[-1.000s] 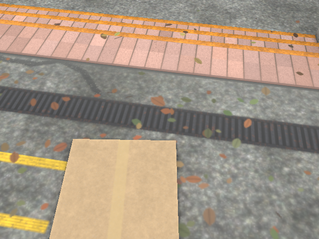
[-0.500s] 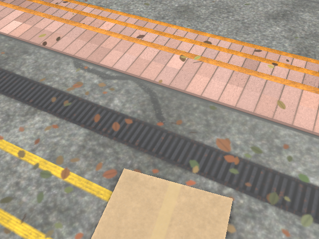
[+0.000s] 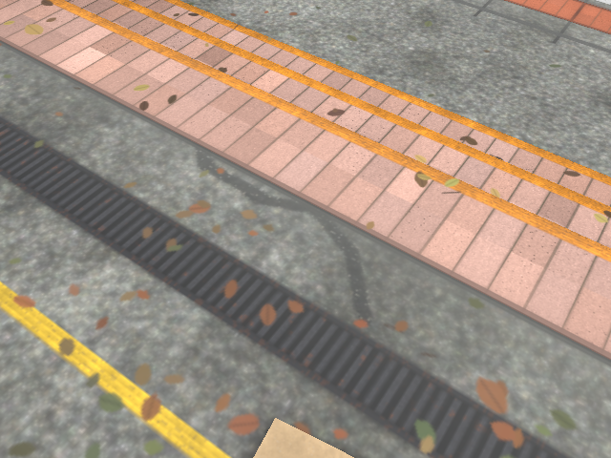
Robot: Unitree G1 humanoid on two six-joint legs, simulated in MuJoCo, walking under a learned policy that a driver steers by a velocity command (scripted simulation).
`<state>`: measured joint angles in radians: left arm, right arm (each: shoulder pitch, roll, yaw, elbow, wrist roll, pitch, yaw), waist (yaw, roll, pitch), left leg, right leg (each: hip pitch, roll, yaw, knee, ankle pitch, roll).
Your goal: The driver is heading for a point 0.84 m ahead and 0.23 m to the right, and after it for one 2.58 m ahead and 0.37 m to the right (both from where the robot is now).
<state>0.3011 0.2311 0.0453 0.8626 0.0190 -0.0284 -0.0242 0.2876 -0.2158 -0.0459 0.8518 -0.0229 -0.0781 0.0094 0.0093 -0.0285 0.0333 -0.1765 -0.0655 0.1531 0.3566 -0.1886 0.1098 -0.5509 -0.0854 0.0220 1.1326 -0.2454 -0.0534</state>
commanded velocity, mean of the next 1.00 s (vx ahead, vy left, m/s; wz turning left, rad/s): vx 0.50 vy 0.00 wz -0.45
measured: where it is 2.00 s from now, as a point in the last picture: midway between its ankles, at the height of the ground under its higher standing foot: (424, 283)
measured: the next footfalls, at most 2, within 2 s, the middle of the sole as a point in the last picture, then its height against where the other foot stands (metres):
right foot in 0.36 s outside the picture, level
left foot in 0.94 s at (354, 376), level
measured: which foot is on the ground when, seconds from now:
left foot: down 0.00-0.38, up 0.40-0.92, down 0.94-1.00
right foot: up 0.00-0.34, down 0.36-0.92, up 0.94-1.00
